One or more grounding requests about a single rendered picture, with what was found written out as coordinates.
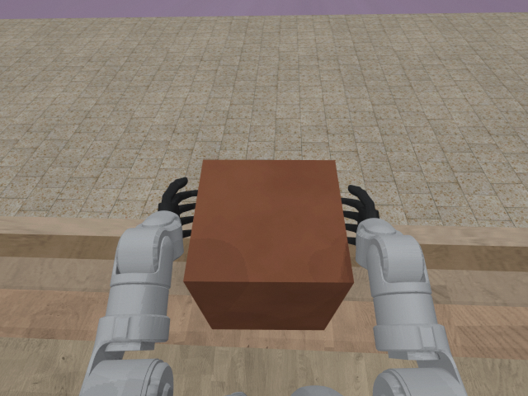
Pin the robot right forearm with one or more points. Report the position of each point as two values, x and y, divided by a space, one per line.
407 327

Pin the robot left forearm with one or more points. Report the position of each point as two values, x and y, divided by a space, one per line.
136 313

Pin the robot left upper arm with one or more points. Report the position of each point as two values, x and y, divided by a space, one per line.
136 377

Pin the robot right upper arm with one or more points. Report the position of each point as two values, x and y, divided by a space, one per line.
417 382

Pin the carton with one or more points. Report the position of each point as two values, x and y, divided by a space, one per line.
268 247

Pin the robot left hand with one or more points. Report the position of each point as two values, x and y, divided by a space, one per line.
171 199

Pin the robot right hand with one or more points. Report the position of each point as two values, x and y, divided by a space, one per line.
365 205

